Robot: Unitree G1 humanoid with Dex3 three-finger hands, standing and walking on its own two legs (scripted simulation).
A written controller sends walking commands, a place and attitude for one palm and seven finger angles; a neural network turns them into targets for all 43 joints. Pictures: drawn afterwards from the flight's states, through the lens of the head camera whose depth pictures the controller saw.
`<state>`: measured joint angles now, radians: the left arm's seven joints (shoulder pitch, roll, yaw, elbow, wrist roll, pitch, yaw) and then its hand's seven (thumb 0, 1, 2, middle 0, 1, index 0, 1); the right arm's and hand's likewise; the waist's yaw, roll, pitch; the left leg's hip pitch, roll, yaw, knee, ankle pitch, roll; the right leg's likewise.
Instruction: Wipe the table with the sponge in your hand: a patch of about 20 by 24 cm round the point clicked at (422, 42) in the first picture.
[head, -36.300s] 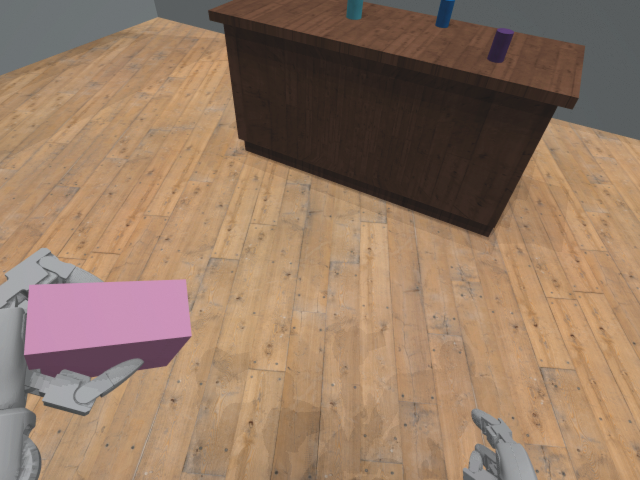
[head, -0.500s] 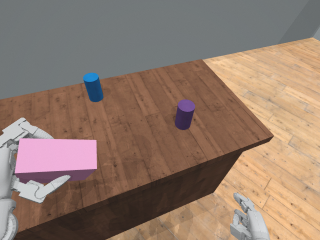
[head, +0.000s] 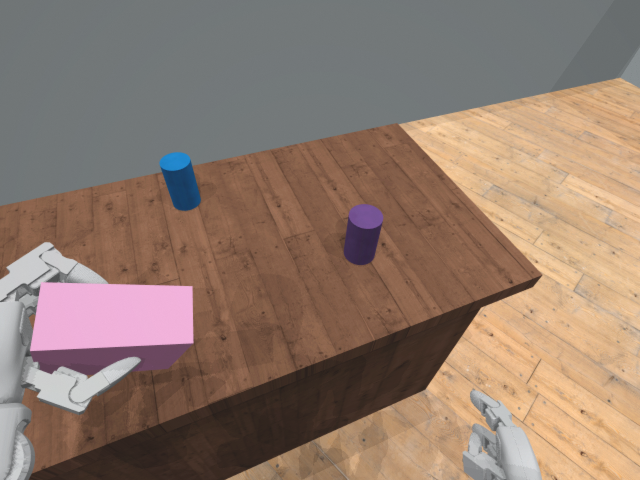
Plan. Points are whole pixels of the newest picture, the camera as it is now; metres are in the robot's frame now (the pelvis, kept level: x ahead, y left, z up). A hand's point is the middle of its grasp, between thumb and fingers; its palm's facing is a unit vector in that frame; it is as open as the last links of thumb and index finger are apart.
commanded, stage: look again from close up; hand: left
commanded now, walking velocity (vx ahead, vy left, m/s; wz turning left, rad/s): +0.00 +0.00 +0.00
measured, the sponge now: (137, 332) +0.23 +0.21 +0.12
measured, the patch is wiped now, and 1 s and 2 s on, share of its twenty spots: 0.00 0.00 0.00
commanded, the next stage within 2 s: turn the palm down, sponge in hand in 0.10 s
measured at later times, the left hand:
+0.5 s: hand (96, 337) +0.22 +0.24 +0.13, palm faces +0.21 -0.79 -0.57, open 9.9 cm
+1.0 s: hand (108, 333) +0.21 +0.22 +0.14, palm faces +0.26 -0.53 -0.81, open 9.9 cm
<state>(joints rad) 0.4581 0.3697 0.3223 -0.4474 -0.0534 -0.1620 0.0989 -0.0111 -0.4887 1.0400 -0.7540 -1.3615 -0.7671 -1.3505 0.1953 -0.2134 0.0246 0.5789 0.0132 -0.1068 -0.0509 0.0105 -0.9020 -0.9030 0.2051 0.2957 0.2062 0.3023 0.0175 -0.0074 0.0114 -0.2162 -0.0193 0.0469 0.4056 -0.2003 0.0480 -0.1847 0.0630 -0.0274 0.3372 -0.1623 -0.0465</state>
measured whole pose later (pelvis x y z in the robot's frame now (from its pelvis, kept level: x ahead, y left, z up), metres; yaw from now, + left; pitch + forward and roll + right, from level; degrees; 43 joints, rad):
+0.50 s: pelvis -0.01 +0.01 -0.01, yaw +1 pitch -1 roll +0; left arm 0.38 0.44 0.22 -0.49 0.07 0.16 0.01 -0.01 -0.49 1.04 -0.75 -1.37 -0.76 -1.36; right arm 0.12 -0.26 0.06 0.58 0.01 -0.03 0.00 0.01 -0.90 -0.90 0.21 0.30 0.21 0.30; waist 0.03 0.05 0.00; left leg -0.25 -0.05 0.05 0.52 -0.26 0.07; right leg -0.25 0.03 -0.02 0.53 -0.26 -0.03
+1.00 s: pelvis -0.01 -0.05 -0.02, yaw +1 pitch -1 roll +1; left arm 0.34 0.60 0.25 -0.43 0.26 0.13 0.04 -0.01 -0.49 1.04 -0.76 -1.36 -0.77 -1.35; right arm 0.12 -0.25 0.05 0.60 0.01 0.01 -0.08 0.01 -0.90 -0.90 0.21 0.30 0.21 0.30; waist 0.07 0.04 -0.01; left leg -0.28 0.01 0.02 0.56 -0.27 -0.01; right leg -0.28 0.09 -0.06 0.56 -0.27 -0.11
